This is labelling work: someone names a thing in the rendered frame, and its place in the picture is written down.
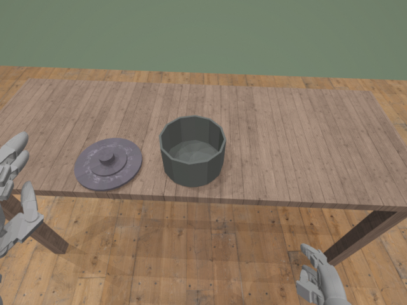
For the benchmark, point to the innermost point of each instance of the robot left hand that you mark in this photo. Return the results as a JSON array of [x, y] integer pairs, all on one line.
[[12, 161]]

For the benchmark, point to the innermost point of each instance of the table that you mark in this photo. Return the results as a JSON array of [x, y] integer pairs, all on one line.
[[285, 147]]

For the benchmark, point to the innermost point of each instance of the knob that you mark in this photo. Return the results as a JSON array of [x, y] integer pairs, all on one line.
[[106, 156]]

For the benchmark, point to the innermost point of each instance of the robot right hand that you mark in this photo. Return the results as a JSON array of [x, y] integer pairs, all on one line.
[[316, 287]]

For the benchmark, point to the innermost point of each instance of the pot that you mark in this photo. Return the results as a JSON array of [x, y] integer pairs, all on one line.
[[192, 149]]

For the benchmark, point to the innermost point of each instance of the lid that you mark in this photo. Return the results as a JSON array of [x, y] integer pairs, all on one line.
[[94, 175]]

